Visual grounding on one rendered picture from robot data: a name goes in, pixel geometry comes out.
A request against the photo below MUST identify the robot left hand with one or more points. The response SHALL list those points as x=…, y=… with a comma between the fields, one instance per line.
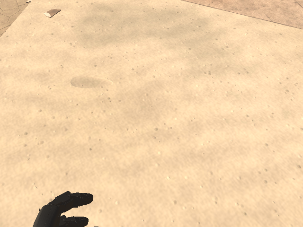
x=50, y=214

